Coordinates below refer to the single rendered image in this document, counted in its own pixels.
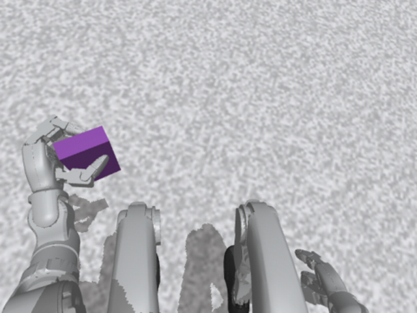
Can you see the right robot hand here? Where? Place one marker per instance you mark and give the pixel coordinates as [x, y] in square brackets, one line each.
[319, 286]

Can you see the right robot arm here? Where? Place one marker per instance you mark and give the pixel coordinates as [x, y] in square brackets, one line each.
[345, 302]

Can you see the carton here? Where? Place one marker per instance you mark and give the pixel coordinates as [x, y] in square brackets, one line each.
[83, 149]

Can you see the left robot arm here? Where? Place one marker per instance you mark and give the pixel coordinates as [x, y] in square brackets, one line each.
[51, 283]

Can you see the right robot foot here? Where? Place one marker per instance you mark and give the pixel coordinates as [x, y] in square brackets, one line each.
[229, 277]

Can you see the left robot hand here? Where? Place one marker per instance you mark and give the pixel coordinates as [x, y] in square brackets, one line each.
[42, 166]

